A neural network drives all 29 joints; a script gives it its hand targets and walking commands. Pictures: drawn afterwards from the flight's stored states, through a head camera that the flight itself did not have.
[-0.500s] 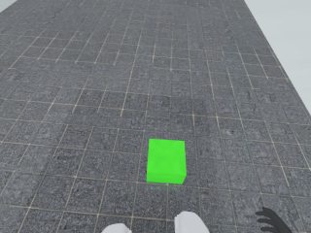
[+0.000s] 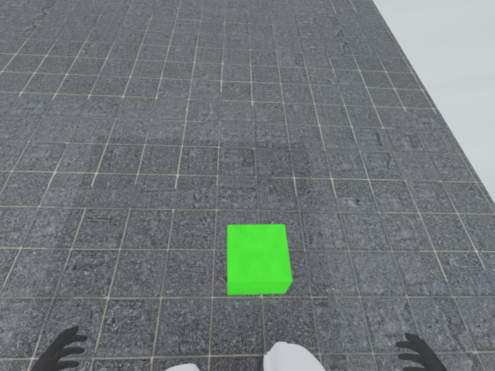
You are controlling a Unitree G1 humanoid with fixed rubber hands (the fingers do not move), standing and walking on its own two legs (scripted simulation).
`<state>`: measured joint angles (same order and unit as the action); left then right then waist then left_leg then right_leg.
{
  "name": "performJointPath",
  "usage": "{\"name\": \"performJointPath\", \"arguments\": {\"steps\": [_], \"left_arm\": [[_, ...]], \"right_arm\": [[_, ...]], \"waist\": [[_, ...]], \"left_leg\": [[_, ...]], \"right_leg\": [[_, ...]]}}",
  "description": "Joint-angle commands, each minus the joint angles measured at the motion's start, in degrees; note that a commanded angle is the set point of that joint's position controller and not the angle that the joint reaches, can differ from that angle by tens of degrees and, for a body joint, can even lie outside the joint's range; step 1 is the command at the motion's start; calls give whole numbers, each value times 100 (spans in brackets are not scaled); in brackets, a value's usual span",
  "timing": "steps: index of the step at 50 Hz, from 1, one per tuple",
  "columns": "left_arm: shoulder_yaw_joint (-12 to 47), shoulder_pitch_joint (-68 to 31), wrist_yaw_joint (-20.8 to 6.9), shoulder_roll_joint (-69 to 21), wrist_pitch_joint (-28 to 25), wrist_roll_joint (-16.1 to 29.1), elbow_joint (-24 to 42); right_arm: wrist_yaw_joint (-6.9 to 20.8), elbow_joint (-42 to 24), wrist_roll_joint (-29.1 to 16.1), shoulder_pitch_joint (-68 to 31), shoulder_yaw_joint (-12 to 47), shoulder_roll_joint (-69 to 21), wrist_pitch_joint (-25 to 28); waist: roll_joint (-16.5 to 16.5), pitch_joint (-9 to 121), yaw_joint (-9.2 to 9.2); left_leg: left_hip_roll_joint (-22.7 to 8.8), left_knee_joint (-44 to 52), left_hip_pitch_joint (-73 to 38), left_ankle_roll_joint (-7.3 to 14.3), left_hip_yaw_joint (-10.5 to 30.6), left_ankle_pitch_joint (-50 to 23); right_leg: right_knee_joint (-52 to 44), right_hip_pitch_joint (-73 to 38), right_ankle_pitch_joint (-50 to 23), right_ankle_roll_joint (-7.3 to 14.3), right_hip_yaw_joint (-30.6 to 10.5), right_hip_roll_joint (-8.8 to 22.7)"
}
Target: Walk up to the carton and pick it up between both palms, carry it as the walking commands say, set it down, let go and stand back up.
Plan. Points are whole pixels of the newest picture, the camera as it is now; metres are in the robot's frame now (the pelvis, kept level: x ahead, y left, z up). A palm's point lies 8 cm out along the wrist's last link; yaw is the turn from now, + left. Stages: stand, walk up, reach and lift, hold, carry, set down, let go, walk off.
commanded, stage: walk up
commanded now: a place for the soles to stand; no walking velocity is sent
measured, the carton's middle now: (256, 259) +0.54 -0.10 -0.68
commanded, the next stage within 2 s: none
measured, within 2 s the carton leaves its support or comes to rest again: neither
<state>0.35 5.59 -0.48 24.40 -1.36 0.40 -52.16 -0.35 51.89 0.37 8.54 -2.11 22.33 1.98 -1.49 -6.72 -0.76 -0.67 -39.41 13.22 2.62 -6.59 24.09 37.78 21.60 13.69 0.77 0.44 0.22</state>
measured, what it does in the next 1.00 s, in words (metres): steps to the right: right foot, then left foot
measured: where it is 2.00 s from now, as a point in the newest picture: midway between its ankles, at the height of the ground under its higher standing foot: outside the picture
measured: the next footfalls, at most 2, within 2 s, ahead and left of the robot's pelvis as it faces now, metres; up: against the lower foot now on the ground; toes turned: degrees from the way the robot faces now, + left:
right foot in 0.70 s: +0.19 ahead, -0.20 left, +0.00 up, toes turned -2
left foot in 0.92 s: +0.14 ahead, +0.04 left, +0.00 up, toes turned +4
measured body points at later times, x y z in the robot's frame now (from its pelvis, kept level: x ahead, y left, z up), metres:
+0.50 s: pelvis +0.01 -0.02 +0.01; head +0.03 -0.01 +0.46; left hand +0.11 +0.30 -0.11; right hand +0.10 -0.34 -0.10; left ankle -0.03 +0.08 -0.72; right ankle +0.06 -0.13 -0.71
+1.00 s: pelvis +0.08 -0.08 -0.01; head +0.10 -0.06 +0.44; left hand +0.18 +0.23 -0.13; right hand +0.13 -0.42 -0.12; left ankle +0.10 +0.04 -0.72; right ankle +0.15 -0.20 -0.72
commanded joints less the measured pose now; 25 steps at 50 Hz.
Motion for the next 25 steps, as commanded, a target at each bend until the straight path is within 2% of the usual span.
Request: {"name": "performJointPath", "arguments": {"steps": [1, 5, 6, 8, 10, 12, 14, 16, 17, 18, 19, 21, 22, 23, 24, 25], "left_arm": [[-265, -55, 49, 998, -40, -22, 179], [-283, -220, 31, 1014, -30, -40, 19], [-251, -298, 28, 998, -27, -64, -1], [-248, -206, 21, 944, -43, -41, -148], [-264, -256, 27, 1023, -44, -81, -181], [-245, -260, 6, 925, -40, -80, -232], [-267, -265, 9, 979, -28, -83, -308], [-262, -250, 23, 953, -38, -67, -344], [-260, -176, 18, 964, -34, -86, -401], [-267, -168, 33, 973, -39, -62, -418], [-255, -142, 42, 914, -45, -66, -452], [-278, -236, 41, 929, -45, -76, -464], [-248, -243, 38, 909, -34, -84, -473], [-520, -388, -219, 1272, 96, -362, 103], [-519, -674, -313, 1036, 168, -343, 267], [-549, -817, -360, 992, 197, -383, 442]], "right_arm": [[-67, -197, -18, 2, -345, 1274, 63], [-41, -11, -2, -331, -323, 1221, 40], [-43, 35, -2, -341, -323, 1241, 28], [-26, 68, 28, -489, -297, 1196, 22], [-18, 116, 11, -541, -292, 1212, 1], [-4, 226, 28, -590, -256, 1193, 2], [0, 274, 37, -634, -276, 1218, -1], [2, 360, 37, -555, -237, 1183, -5], [3, 418, 13, -632, -245, 1168, -17], [0, 446, 28, -611, -244, 1166, -23], [5, 451, 22, -587, -221, 1132, -33], [7, 476, 49, -558, -239, 1114, -45], [11, 488, 57, -576, -231, 1150, -49], [-55, 450, 31, 544, -492, 1659, 161], [-114, 546, 109, 805, -644, 2005, 233], [-178, 381, 128, 932, -752, 2099, 301]], "waist": [[425, 927, 37], [418, 791, 38], [213, 775, 35], [405, 844, 84], [50, 653, 94], [305, 672, 100], [184, 704, 88], [128, 725, 93], [-36, 672, 119], [35, 677, 109], [82, 772, 111], [-108, 781, 75], [-48, 725, 77], [-370, 820, -283], [394, 376, -450], [498, -47, -556]], "left_leg": [[-1038, 1161, 14, 113, 809, -1982], [-1002, 1487, -76, 82, 770, -1438], [-1008, 1545, -59, 72, 779, -1363], [-919, 1536, -217, 112, 687, -1111], [-895, 1668, -147, 94, 642, -578], [-853, 1828, -60, 92, 640, -155], [-867, 1876, -179, 61, 657, -206], [-786, 1872, -231, 60, 647, -337], [-788, 1824, -305, 44, 569, -393], [-727, 1836, -356, 11, 564, -563], [-683, 1857, -442, 23, 525, -443], [-666, 1840, -543, 29, 520, -456], [-659, 1844, -554, 26, 513, -412], [-1151, 2154, -1441, 480, 1179, 688], [-1844, 2534, -2115, 796, 1986, 1419], [-2676, 2837, -1943, 1133, 2818, 1285]], "right_leg": [[-186, -841, -1712, 431, -263, 416], [-450, -823, -1556, 360, -327, 417], [-478, -855, -1514, 343, -300, 390], [-638, -894, -1505, 377, -398, 492], [-769, -908, -1476, 352, -449, 498], [-880, -880, -1130, 365, -566, 531], [-949, -918, -1229, 288, -560, 517], [-1038, -927, -1298, 322, -672, 568], [-1081, -899, -1411, 293, -637, 585], [-1047, -918, -1636, 307, -699, 593], [-1136, -911, -1458, 332, -691, 616], [-1199, -876, -1499, 341, -797, 639], [-1251, -760, -1307, 335, -782, 639], [-629, 146, 543, 422, -559, 341], [163, 1610, 1170, 231, -331, 91], [1189, 2314, 1347, 54, -528, 358]]}}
